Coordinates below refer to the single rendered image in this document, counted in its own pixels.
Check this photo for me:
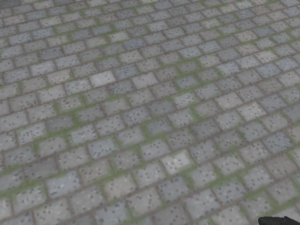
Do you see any right robot hand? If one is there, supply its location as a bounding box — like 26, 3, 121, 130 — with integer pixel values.
258, 216, 300, 225

